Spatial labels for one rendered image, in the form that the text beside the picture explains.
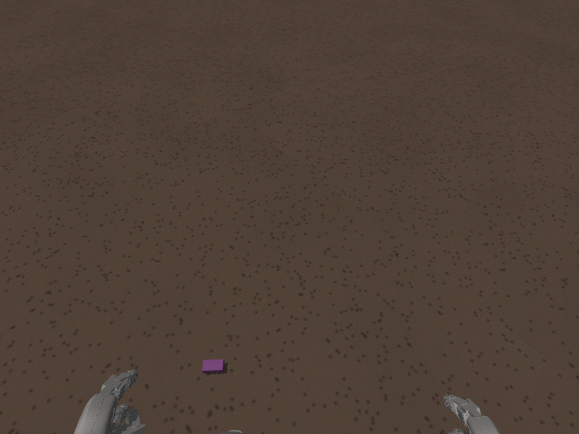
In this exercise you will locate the small box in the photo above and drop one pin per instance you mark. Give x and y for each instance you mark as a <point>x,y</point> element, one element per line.
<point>213,366</point>

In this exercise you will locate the left robot hand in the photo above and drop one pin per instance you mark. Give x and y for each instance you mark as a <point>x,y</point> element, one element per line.
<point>101,414</point>

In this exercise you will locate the right robot hand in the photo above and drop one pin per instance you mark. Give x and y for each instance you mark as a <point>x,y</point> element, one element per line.
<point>469,414</point>

